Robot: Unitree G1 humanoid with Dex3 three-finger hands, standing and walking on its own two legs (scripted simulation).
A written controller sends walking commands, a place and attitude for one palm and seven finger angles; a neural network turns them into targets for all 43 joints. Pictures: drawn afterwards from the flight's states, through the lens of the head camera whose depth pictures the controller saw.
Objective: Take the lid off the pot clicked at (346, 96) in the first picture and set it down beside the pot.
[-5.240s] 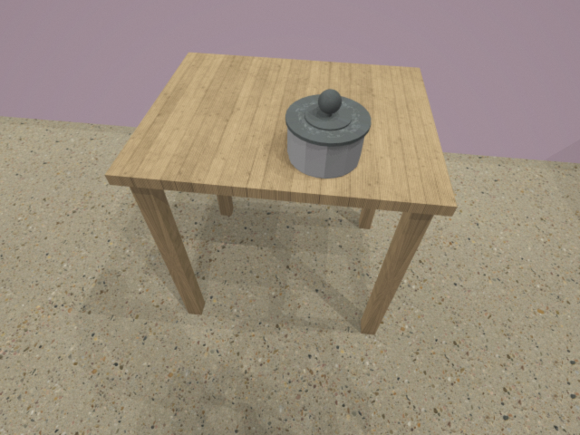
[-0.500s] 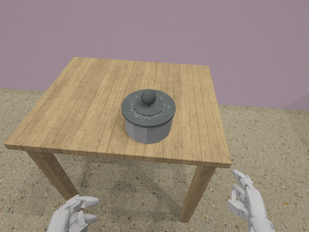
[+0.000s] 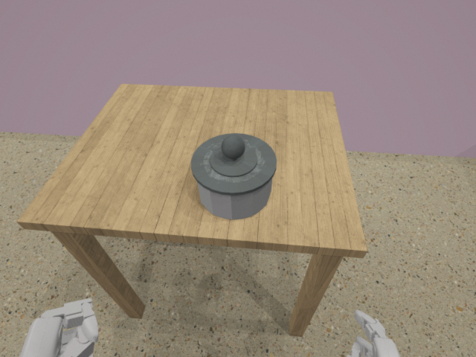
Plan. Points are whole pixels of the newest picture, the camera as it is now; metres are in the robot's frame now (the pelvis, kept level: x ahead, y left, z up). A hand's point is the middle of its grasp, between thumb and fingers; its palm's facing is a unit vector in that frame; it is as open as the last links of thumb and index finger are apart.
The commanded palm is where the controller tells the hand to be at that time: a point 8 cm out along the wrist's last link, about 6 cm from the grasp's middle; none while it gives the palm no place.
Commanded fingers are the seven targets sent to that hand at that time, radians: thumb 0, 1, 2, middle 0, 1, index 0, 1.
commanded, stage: raise the hand higher, near the body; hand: left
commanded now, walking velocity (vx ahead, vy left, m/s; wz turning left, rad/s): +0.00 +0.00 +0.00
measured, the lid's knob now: (233, 147) +0.48 +0.06 +0.10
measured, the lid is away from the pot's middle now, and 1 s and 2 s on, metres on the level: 0.00 0.00 0.00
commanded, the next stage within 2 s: reach forward and open the fingers in 0.60 s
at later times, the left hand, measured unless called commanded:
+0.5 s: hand (77, 307) +0.16 +0.24 +0.08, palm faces +0.31 -0.87 -0.39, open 3.1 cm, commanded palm +0.11 +0.28 +0.11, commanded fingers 0.00 0.90 0.90 -1.30 -1.50 -1.30 -1.50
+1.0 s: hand (56, 284) +0.18 +0.27 +0.10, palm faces -0.14 -0.06 -0.99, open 2.9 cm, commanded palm +0.17 +0.27 +0.16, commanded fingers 0.00 0.40 1.16 -1.12 -0.93 -1.12 -0.93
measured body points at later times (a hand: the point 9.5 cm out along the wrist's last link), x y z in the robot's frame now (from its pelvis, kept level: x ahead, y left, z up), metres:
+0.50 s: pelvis +0.01 +0.01 +0.00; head +0.00 -0.01 +0.45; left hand +0.14 +0.28 +0.10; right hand +0.22 -0.19 -0.07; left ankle -0.02 +0.10 -0.74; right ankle -0.01 -0.11 -0.74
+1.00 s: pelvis +0.00 +0.00 +0.00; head +0.01 -0.05 +0.45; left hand +0.18 +0.27 +0.15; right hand +0.21 -0.22 -0.10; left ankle -0.02 +0.10 -0.74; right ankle -0.01 -0.11 -0.74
